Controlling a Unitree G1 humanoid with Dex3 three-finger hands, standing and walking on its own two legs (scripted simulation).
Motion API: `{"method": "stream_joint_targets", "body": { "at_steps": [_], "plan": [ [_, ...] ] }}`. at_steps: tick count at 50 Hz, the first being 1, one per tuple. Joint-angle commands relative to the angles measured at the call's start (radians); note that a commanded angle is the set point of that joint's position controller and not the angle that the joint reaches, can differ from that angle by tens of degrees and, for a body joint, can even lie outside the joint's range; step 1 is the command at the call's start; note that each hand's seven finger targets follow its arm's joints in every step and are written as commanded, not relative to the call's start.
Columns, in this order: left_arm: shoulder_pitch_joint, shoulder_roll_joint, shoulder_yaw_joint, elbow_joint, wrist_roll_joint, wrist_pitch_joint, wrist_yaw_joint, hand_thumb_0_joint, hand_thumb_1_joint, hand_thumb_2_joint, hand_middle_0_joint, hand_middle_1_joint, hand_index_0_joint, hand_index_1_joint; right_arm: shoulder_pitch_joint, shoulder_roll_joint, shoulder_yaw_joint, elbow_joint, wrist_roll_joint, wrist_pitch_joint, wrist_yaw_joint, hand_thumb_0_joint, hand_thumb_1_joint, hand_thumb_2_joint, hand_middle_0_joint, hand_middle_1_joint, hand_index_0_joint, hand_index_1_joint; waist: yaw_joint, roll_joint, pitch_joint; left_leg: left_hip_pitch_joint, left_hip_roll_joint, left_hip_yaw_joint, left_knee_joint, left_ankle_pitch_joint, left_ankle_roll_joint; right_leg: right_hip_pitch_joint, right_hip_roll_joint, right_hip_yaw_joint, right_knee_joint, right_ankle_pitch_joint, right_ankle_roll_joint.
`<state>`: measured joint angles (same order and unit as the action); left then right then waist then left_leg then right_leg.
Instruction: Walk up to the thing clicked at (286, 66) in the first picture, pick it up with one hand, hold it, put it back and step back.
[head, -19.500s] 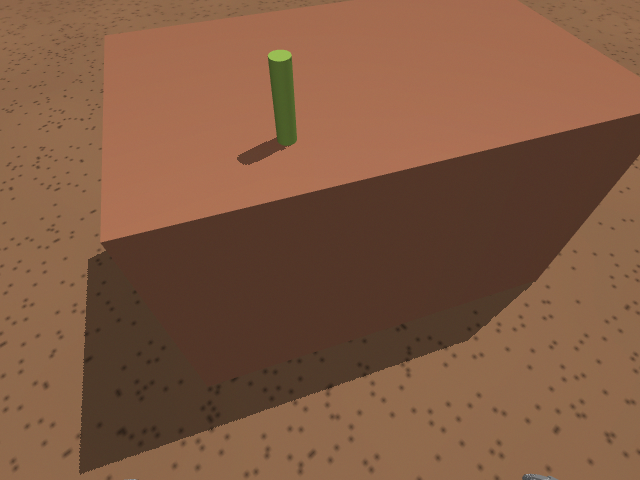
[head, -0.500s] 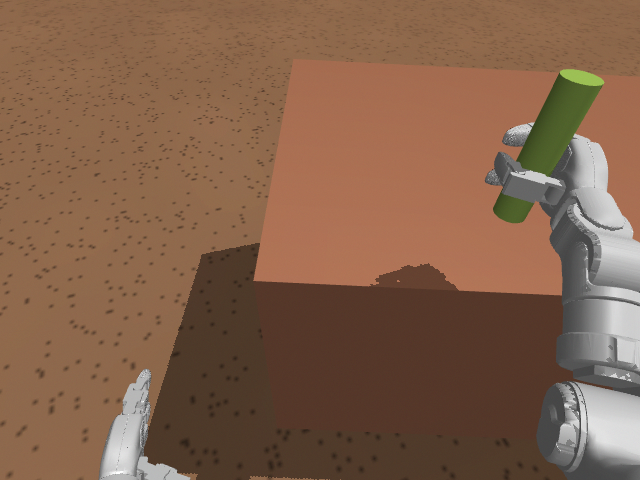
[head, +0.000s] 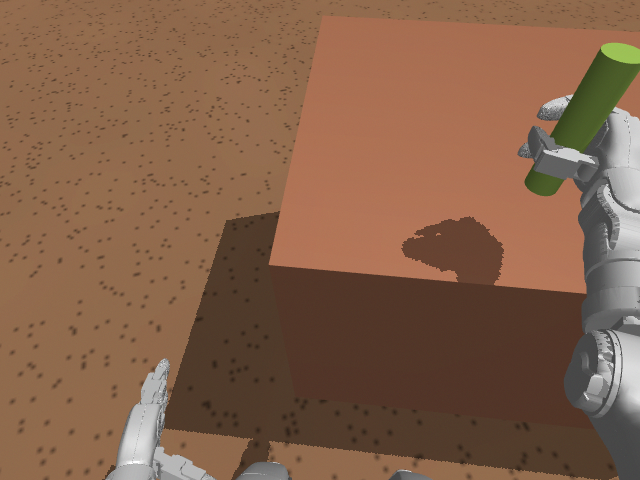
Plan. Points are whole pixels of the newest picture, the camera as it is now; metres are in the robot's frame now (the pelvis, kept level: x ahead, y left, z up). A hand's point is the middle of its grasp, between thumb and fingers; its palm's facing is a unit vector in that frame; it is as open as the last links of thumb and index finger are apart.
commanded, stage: crouch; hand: right
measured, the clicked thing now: (575, 129) +0.47 -0.23 +0.19
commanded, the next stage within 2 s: lower in 0.52 s
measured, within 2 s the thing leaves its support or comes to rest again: rests again in 1.56 s
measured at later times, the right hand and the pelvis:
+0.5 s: hand (543, 138) +0.50 -0.22 +0.15, palm faces +0.16 +0.99 +0.01, open 5.1 cm; pelvis +0.02 -0.01 +0.00, yaw +0 degrees
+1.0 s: hand (522, 163) +0.51 -0.22 +0.09, palm faces +0.15 +0.99 +0.03, open 5.1 cm; pelvis +0.02 -0.01 -0.02, yaw +1 degrees
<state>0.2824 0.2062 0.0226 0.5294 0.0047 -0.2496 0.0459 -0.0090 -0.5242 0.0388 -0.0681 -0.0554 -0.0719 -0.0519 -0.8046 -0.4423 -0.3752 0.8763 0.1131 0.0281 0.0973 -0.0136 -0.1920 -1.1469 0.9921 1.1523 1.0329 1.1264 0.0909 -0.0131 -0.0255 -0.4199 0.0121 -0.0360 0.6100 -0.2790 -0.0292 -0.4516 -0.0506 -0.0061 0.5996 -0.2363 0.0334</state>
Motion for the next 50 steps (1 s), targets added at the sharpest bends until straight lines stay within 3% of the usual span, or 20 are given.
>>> {"method": "stream_joint_targets", "body": {
  "at_steps": [1,4,5,8,11,12,16,19,22,26,30,32,35,39,41,42,44,47,49,50],
  "plan": [
    [-0.065,0.14,0.057,-0.172,-0.017,-0.039,0.034,0.0,-0.543,0.05,-0.057,-0.06,-0.061,-0.056,-0.633,-0.273,-0.013,-0.281,0.03,-0.145,0.027,0.0,-0.679,-1.267,1.381,1.377,1.379,1.377,0.011,-0.094,-0.507,0.053,-0.033,0.055,-0.07,0.262,0.016,0.329,0.03,-0.008,-0.029,0.193,-0.034],
    [-0.113,0.168,0.072,-0.164,-0.008,-0.029,0.038,0.0,-0.546,0.051,-0.057,-0.056,-0.058,-0.055,-0.647,-0.334,-0.046,-0.242,0.018,-0.164,0.016,0.0,-0.694,-1.274,1.387,1.382,1.384,1.382,-0.001,-0.125,-0.489,0.033,-0.034,0.057,-0.074,0.227,0.022,0.289,0.029,-0.007,-0.031,0.162,-0.028],
    [-0.09,0.132,0.042,-0.141,-0.007,-0.022,0.031,0.0,-0.543,0.049,-0.057,-0.057,-0.059,-0.054,-0.652,-0.323,-0.042,-0.237,0.017,-0.168,0.01,0.0,-0.686,-1.275,1.39,1.386,1.388,1.386,-0.01,-0.113,-0.464,0.039,-0.038,0.06,-0.077,0.216,0.022,0.266,0.029,-0.009,-0.034,0.151,-0.027],
    [-0.067,0.126,0.048,-0.126,-0.007,-0.01,0.02,0.0,-0.537,0.039,-0.057,-0.055,-0.061,-0.05,-0.522,-0.288,-0.049,-0.106,0.018,-0.168,0.004,0.0,-0.68,-1.257,1.368,1.364,1.365,1.364,-0.003,-0.059,-0.4,0.039,-0.039,0.056,-0.079,0.218,0.014,0.203,0.034,-0.018,-0.025,0.135,-0.034],
    [-0.069,0.143,0.051,-0.163,-0.004,0.005,0.009,0.0,-0.533,0.032,-0.059,-0.055,-0.064,-0.049,-0.568,-0.343,-0.065,-0.143,0.003,-0.188,0.003,0.0,-0.669,-1.255,1.357,1.359,1.356,1.36,-0.001,-0.064,-0.446,0.039,-0.042,0.055,-0.064,0.252,0.013,0.214,0.028,-0.021,-0.012,0.175,-0.031],
    [-0.055,0.121,0.034,-0.154,-0.005,0.01,0.004,0.0,-0.534,0.033,-0.058,-0.054,-0.063,-0.049,-0.558,-0.312,-0.048,-0.138,0.005,-0.189,0.006,0.0,-0.66,-1.264,1.366,1.371,1.366,1.372,-0.004,-0.089,-0.433,0.04,-0.04,0.053,-0.06,0.265,0.014,0.217,0.029,-0.023,-0.008,0.193,-0.03],
    [-0.064,0.152,0.058,-0.219,-0.011,0.019,0.002,0.0,-0.546,0.043,-0.058,-0.053,-0.059,-0.052,-0.582,-0.309,-0.045,-0.191,0.013,-0.205,0.014,0.0,-0.67,-1.267,1.371,1.374,1.369,1.374,0.008,-0.067,-0.487,0.055,-0.036,0.05,-0.044,0.32,0.009,0.229,0.03,-0.025,0.012,0.238,-0.039],
    [-0.063,0.2,0.113,-0.238,-0.015,0.025,0.014,0.0,-0.548,0.046,-0.058,-0.055,-0.059,-0.054,-0.626,-0.334,-0.051,-0.228,0.019,-0.22,0.02,0.0,-0.689,-1.257,1.37,1.363,1.366,1.363,0.035,-0.07,-0.532,0.05,-0.034,0.048,-0.029,0.364,0.004,0.271,0.03,-0.021,0.035,0.279,-0.044],
    [-0.033,0.141,0.06,-0.209,-0.021,0.034,0.013,0.0,-0.548,0.05,-0.056,-0.056,-0.058,-0.055,-0.614,-0.274,-0.018,-0.213,0.023,-0.223,0.031,0.0,-0.703,-1.255,1.372,1.36,1.367,1.36,0.029,-0.084,-0.508,0.013,-0.039,0.056,-0.025,0.342,0.009,0.282,0.023,-0.016,0.038,0.285,-0.04],
    [-0.046,0.137,0.044,-0.211,-0.016,0.04,0.006,0.0,-0.55,0.05,-0.057,-0.054,-0.056,-0.055,-0.604,-0.304,-0.043,-0.184,0.021,-0.226,0.028,0.0,-0.737,-1.28,1.399,1.385,1.392,1.385,0.016,-0.119,-0.509,-0.007,-0.04,0.057,-0.019,0.334,0.013,0.276,0.018,-0.011,0.053,0.328,-0.032],
    [-0.02,0.146,0.054,-0.191,-0.013,0.052,-0.001,0.0,-0.545,0.043,-0.057,-0.052,-0.057,-0.051,-0.57,-0.317,-0.055,-0.131,0.011,-0.221,0.02,0.0,-0.741,-1.285,1.405,1.391,1.398,1.392,0.017,-0.115,-0.472,0.005,-0.039,0.052,-0.016,0.335,0.014,0.222,0.022,-0.02,0.056,0.3,-0.033],
    [-0.073,0.152,0.048,-0.247,-0.013,0.051,-0.006,0.0,-0.551,0.047,-0.059,-0.052,-0.056,-0.055,-0.596,-0.327,-0.059,-0.158,0.007,-0.231,0.021,0.0,-0.757,-1.307,1.408,1.408,1.406,1.408,0.018,-0.093,-0.528,0.02,-0.04,0.051,-0.006,0.354,0.011,0.231,0.02,-0.018,0.065,0.313,-0.034],
    [-0.016,0.157,0.063,-0.236,-0.014,0.059,-0.006,0.0,-0.558,0.052,-0.058,-0.051,-0.052,-0.056,-0.504,-0.277,-0.046,-0.015,0.007,-0.228,0.024,0.0,-0.771,-1.31,1.419,1.414,1.416,1.414,0.035,-0.038,-0.428,-0.007,-0.043,0.055,-0.008,0.31,0.01,0.162,0.022,-0.021,0.062,0.24,-0.038],
    [-0.022,0.185,0.087,-0.301,-0.009,0.057,-0.002,0.0,-0.559,0.052,-0.057,-0.049,-0.051,-0.055,-0.574,-0.325,-0.068,-0.067,0.003,-0.262,0.028,0.0,-0.753,-1.309,1.419,1.416,1.417,1.417,0.053,-0.037,-0.499,-0.022,-0.039,0.048,0.013,0.322,0.006,0.171,0.023,-0.02,0.087,0.237,-0.046],
    [0.022,0.133,0.048,-0.227,-0.006,0.065,-0.01,0.0,-0.554,0.051,-0.056,-0.052,-0.052,-0.055,-0.547,-0.278,-0.046,-0.028,0.005,-0.274,0.035,0.0,-0.749,-1.309,1.418,1.416,1.416,1.416,0.049,-0.073,-0.428,-0.08,-0.041,0.049,0.027,0.286,0.012,0.13,0.022,-0.017,0.095,0.217,-0.044],
    [0.028,0.125,0.043,-0.229,-0.005,0.065,-0.013,0.0,-0.555,0.051,-0.057,-0.051,-0.053,-0.055,-0.56,-0.282,-0.05,-0.044,0.005,-0.286,0.037,0.0,-0.753,-1.313,1.416,1.416,1.414,1.416,0.05,-0.08,-0.441,-0.092,-0.045,0.051,0.033,0.268,0.015,0.14,0.016,-0.011,0.097,0.219,-0.04],
    [-0.079,0.181,0.075,-0.362,-0.003,0.053,-0.003,0.0,-0.554,0.053,-0.056,-0.051,-0.052,-0.055,-0.668,-0.384,-0.093,-0.183,-0.003,-0.32,0.028,0.0,-0.786,-1.314,1.434,1.421,1.429,1.421,0.041,-0.108,-0.612,-0.047,-0.04,0.044,0.052,0.296,0.014,0.199,0.016,-0.008,0.119,0.248,-0.039],
    [0.041,0.142,0.046,-0.246,0.006,0.07,-0.01,0.0,-0.551,0.054,-0.056,-0.055,-0.053,-0.057,-0.552,-0.298,-0.061,-0.045,0.003,-0.319,0.035,0.0,-0.774,-1.338,1.446,1.446,1.443,1.446,0.053,-0.136,-0.499,-0.126,-0.05,0.055,0.063,0.248,0.021,0.164,0.011,0.002,0.129,0.254,-0.029],
    [-0.035,0.203,0.095,-0.334,0.006,0.061,0.0,0.0,-0.554,0.055,-0.056,-0.053,-0.052,-0.056,-0.651,-0.409,-0.116,-0.171,-0.001,-0.345,0.024,0.0,-0.803,-1.332,1.456,1.442,1.45,1.443,0.051,-0.16,-0.647,-0.086,-0.047,0.046,0.072,0.298,0.019,0.22,0.011,0.003,0.158,0.322,-0.032],
    [-0.066,0.199,0.08,-0.355,0.009,0.061,0.001,0.0,-0.556,0.058,-0.056,-0.053,-0.052,-0.057,-0.688,-0.433,-0.114,-0.196,-0.012,-0.349,0.017,0.0,-0.817,-1.329,1.458,1.44,1.45,1.44,0.04,-0.173,-0.671,-0.072,-0.044,0.045,0.082,0.307,0.02,0.206,0.015,0.0,0.164,0.304,-0.034]
  ]
}}
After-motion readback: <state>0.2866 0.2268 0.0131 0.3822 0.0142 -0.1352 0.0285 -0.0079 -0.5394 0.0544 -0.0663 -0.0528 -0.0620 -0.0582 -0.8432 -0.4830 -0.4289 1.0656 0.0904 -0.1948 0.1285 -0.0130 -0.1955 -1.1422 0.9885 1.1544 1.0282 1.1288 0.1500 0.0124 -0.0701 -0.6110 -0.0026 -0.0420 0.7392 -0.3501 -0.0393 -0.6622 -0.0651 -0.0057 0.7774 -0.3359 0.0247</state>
